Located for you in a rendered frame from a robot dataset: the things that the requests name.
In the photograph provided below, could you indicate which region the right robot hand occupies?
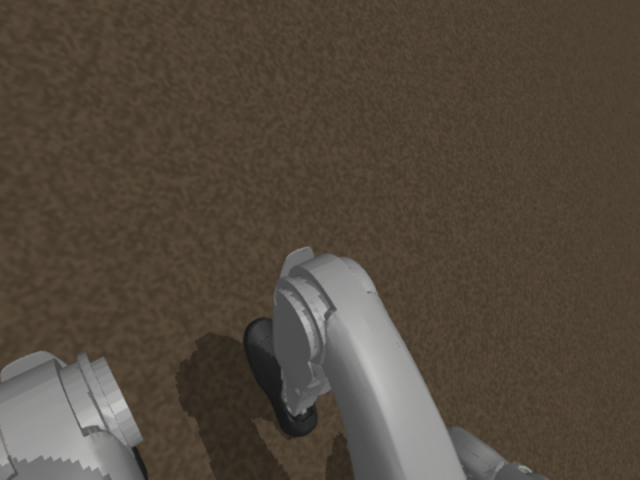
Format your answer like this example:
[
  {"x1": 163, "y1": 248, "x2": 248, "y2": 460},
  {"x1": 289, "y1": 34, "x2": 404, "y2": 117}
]
[{"x1": 446, "y1": 426, "x2": 509, "y2": 480}]

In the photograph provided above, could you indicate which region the right robot foot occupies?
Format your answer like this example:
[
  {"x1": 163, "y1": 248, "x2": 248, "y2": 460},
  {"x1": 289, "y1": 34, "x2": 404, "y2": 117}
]
[{"x1": 243, "y1": 318, "x2": 318, "y2": 437}]

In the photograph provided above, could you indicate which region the right robot arm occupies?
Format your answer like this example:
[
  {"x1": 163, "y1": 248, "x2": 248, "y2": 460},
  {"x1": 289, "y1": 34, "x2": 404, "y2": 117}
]
[{"x1": 494, "y1": 462, "x2": 549, "y2": 480}]

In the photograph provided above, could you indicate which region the left robot foot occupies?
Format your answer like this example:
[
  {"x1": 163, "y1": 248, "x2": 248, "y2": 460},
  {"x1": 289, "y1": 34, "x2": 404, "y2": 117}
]
[{"x1": 132, "y1": 446, "x2": 148, "y2": 480}]

